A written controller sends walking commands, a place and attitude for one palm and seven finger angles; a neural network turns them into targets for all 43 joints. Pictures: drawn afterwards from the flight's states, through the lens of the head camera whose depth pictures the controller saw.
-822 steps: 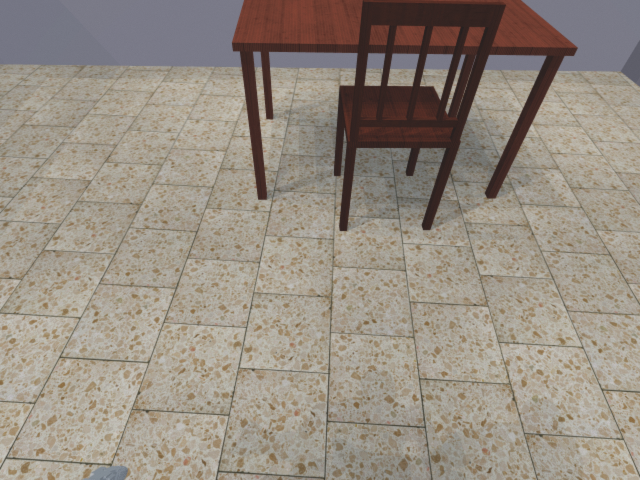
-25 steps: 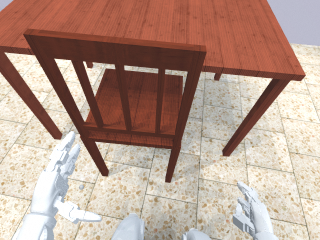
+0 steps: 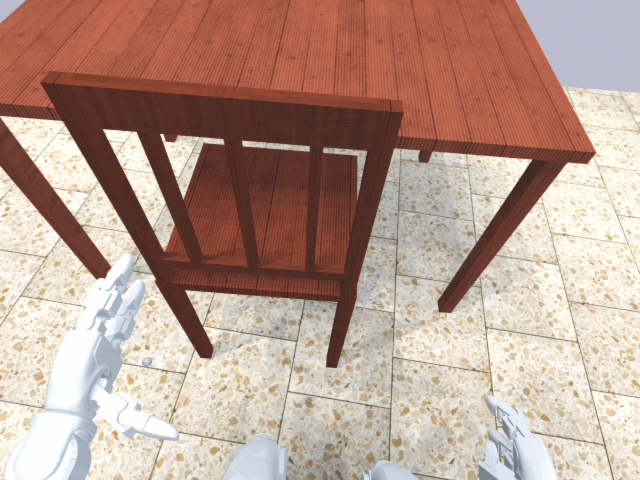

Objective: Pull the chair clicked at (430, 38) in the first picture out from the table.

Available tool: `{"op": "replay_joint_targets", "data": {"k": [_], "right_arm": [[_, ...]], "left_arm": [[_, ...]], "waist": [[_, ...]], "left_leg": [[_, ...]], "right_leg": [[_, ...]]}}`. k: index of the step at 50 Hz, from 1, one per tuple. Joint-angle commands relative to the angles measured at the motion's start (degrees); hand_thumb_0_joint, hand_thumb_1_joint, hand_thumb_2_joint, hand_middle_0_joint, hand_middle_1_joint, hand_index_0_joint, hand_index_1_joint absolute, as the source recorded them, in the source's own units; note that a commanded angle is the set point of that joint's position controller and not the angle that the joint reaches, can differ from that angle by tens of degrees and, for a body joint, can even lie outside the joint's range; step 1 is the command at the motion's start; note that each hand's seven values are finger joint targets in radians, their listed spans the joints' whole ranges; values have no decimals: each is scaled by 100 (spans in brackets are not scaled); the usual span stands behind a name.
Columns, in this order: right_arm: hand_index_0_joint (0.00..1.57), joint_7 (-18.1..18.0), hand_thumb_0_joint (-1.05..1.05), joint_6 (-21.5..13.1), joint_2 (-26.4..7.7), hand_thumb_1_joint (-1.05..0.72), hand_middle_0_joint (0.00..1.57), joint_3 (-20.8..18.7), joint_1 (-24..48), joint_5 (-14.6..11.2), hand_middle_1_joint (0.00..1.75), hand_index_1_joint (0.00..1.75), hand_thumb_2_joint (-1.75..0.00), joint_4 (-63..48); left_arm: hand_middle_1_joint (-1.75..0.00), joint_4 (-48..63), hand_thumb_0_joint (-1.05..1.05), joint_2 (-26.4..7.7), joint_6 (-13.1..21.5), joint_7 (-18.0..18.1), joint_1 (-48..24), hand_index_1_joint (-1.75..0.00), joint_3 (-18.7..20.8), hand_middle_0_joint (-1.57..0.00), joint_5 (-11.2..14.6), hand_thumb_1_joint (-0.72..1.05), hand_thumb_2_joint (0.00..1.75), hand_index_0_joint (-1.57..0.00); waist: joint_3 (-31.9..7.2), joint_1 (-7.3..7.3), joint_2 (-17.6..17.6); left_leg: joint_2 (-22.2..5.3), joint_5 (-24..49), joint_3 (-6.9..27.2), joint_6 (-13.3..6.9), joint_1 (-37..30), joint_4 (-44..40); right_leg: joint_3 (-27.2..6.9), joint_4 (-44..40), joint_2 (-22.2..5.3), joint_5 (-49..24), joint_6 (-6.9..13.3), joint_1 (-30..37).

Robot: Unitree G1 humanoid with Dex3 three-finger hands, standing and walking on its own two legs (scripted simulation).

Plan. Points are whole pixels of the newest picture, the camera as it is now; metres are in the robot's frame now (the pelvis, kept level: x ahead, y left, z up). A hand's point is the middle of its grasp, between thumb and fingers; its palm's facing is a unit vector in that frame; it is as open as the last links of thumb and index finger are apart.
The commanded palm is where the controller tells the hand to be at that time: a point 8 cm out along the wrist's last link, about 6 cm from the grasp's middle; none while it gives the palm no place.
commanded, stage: raise the hand toward the chair's back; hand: left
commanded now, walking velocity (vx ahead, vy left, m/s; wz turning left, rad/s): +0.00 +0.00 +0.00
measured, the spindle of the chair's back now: (244, 211) +0.49 +0.14 +0.00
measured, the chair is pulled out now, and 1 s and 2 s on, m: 0.00 0.00 0.00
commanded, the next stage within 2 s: aim the fingers beside a spindle in 0.32 s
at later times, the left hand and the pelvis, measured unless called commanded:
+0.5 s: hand (158, 362) +0.24 +0.19 +0.04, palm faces -0.02 -1.00 -0.05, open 16.9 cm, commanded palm +0.23 +0.25 +0.04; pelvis +0.00 -0.01 +0.00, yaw +0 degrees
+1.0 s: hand (197, 337) +0.28 +0.16 +0.02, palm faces -0.05 -1.00 -0.04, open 16.9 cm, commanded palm +0.26 +0.22 +0.02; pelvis +0.00 -0.02 -0.02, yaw +0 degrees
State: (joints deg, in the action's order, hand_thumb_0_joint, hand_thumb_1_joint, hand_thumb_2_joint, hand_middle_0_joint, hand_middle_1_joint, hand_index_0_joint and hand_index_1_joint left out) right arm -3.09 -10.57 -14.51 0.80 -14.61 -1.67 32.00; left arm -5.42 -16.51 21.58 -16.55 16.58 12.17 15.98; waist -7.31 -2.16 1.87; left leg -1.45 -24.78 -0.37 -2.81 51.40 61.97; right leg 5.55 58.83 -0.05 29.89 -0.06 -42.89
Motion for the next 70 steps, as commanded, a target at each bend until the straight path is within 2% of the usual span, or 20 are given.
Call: {"op": "replay_joint_targets", "data": {"k": [1, 3, 7, 18, 25, 28, 30, 33, 35, 39, 42, 43, 44, 46, 53, 55, 56, 63, 65, 70], "right_arm": [[20, -46, 0, -316, -810, -90, 20, -358, 296, -35, 30, 30, -90, -844], [20, -50, 0, -298, -824, -90, 20, -364, 315, -32, 30, 30, -90, -823], [20, -51, 0, -336, -811, -90, 20, -365, 313, -28, 30, 30, -90, -835], [20, -53, 0, -324, -786, -90, 20, -352, 331, -24, 30, 30, -90, -762], [20, -54, 0, -337, -785, -90, 20, -329, 331, -21, 30, 30, -90, -770], [20, -65, 0, -318, -798, -90, 20, -351, 307, 0, 30, 30, -90, -730], [20, -51, 0, -312, -789, -90, 20, -334, 328, 2, 30, 30, -90, -746], [20, -29, 0, -292, -791, -90, 20, -349, 317, 10, 30, 30, -90, -744], [20, -2, 0, -282, -769, -90, 20, -352, 326, 10, 30, 30, -90, -785], [20, 19, 0, -209, -787, -90, 20, -356, 313, 28, 30, 30, -90, -775], [20, 15, 0, -179, -803, -90, 20, -342, 314, 35, 30, 30, -90, -748], [20, 8, 0, -168, -819, -90, 20, -347, 282, 38, 30, 30, -90, -711], [20, 13, 0, -158, -815, -90, 20, -355, 306, 42, 30, 30, -90, -740], [20, 16, 0, -144, -815, -90, 20, -351, 284, 45, 30, 30, -90, -710], [20, 66, 0, -48, -811, -90, 20, -360, 259, 59, 30, 30, -90, -683], [20, 92, 0, -7, -799, -90, 20, -356, 269, 60, 30, 30, -90, -714], [20, 87, 0, 16, -807, -90, 20, -360, 246, 67, 30, 30, -90, -698], [20, 95, 0, 107, -813, -90, 20, -364, 228, 91, 30, 30, -90, -629], [20, 124, 0, 116, -779, -90, 20, -367, 244, 90, 30, 30, -90, -664], [20, 146, 0, 222, -810, -90, 20, -381, 200, 108, 30, 30, -90, -622]], "left_arm": [[-8, 1103, 0, -754, 459, 56, -305, -8, 429, -6, 102, -50, 30, -6], [-8, 1004, 0, -833, 467, 88, -298, -8, 505, -6, 83, -50, 30, -6], [-8, 1235, 0, -799, 561, 91, -358, -8, 447, -6, 99, -50, 30, -6], [-8, 1061, 0, -801, 508, 8, -373, -8, 473, -6, 132, -50, 30, -6], [-8, 1018, 0, -584, 547, -54, -660, -8, 207, -6, 120, -50, 30, -6], [-8, 859, 0, -786, 560, 7, -671, -8, 403, -6, 72, -50, 30, -6], [-8, 882, 0, -686, 600, 7, -876, -8, 291, -6, 66, -50, 30, -6], [-8, 867, 0, -740, 618, 79, -793, -8, 348, -6, 31, -50, 30, -6], [-8, 985, 0, -547, 623, 106, -772, -8, 137, -6, 15, -50, 30, -6], [-8, 736, 0, -527, 598, 219, -836, -8, 112, -6, -40, -50, 30, -6], [-8, 631, 0, -520, 640, 279, -1265, -8, 67, -6, -73, -50, 30, -6], [-8, 565, 0, -615, 655, 302, -1385, -8, 152, -6, -93, -50, 30, -6], [-8, 551, 0, -584, 670, 309, -1320, -8, 150, -6, -100, -50, 30, -6], [-8, 601, 0, -570, 711, 330, -1622, -8, 95, -6, -125, -50, 30, -6], [-8, 335, 0, -531, 678, 435, -1601, -8, 40, -6, -199, -50, 30, -6], [-8, 318, 0, -340, 667, 464, -1767, -8, -163, -6, -219, -50, 30, -6], [-8, 228, 0, -373, 662, 494, -1852, -8, -114, -6, -217, -50, 30, -6], [-8, 90, 0, -476, 794, 611, -2384, -8, -73, -6, -338, -50, 30, -6], [-8, 141, 0, -198, 819, 620, -2357, -8, -352, -6, -368, -50, 30, -6], [-8, -105, 0, -81, 758, 775, -2703, -8, -517, -6, -477, -50, 30, -6]], "waist": [[-1152, 81, 336], [-1049, 80, 204], [-1270, 80, 438], [-1274, 28, 174], [-1209, -29, 246], [-1299, -3, 87], [-1288, -11, 263], [-1451, 41, 237], [-1554, 24, 391], [-1422, -2, 133], [-1390, -56, 167], [-1376, -69, 7], [-1453, -12, 146], [-1625, -42, 232], [-1755, 1, 145], [-1703, -53, 167], [-1673, -62, 20], [-1832, -79, 115], [-1928, -72, 303], [-1930, -147, 59]], "left_leg": [[-38, 874, 501, 188, -1749, -1089], [-37, 716, 485, 174, -1611, -1093], [-40, 855, 459, 173, -1779, -1042], [-17, 1039, 380, 126, -1637, -878], [-2, 899, 381, 125, -1540, -802], [-11, 973, 354, 114, -1440, -707], [0, 979, 345, 124, -1433, -687], [-17, 1129, 357, 128, -1472, -671], [-21, 1267, 346, 134, -1606, -646], [-12, 1086, 343, 131, -1334, -597], [-8, 838, 331, 126, -1211, -530], [-19, 844, 345, 119, -1144, -507], [-11, 868, 317, 124, -1168, -504], [-26, 963, 345, 130, -1279, -480], [-28, 1189, 320, 125, -1245, -395], [-27, 1062, 328, 138, -1225, -389], [-23, 1008, 324, 128, -1140, -360], [-25, 1038, 328, 119, -1055, -214], [-30, 1182, 352, 136, -1264, -224], [-49, 981, 424, 135, -1159, -164]], "right_leg": [[-63, -804, 124, -779, 149, -149], [-82, -828, 141, -681, 146, -137], [-110, -795, 123, -779, 150, -143], [-163, -829, 133, -1022, 120, -25], [-183, -777, 105, -912, 119, -177], [-215, -726, 116, -993, 117, -154], [-226, -686, 96, -1008, 126, -209], [-208, -603, 107, -1113, 140, -156], [-197, -561, 90, -1225, 137, -212], [-207, -538, 91, -1113, 122, -276], [-245, -522, 87, -884, 121, -441], [-254, -512, 99, -893, 126, -413], [-277, -497, 90, -919, 132, -394], [-256, -427, 85, -983, 138, -436], [-274, -342, 80, -1249, 143, -389], [-253, -323, 65, -1127, 131, -515], [-266, -325, 72, -1109, 124, -515], [-316, -192, 77, -1128, 145, -624], [-279, -147, 60, -1187, 157, -717], [-240, -79, 61, -976, 138, -959]]}}
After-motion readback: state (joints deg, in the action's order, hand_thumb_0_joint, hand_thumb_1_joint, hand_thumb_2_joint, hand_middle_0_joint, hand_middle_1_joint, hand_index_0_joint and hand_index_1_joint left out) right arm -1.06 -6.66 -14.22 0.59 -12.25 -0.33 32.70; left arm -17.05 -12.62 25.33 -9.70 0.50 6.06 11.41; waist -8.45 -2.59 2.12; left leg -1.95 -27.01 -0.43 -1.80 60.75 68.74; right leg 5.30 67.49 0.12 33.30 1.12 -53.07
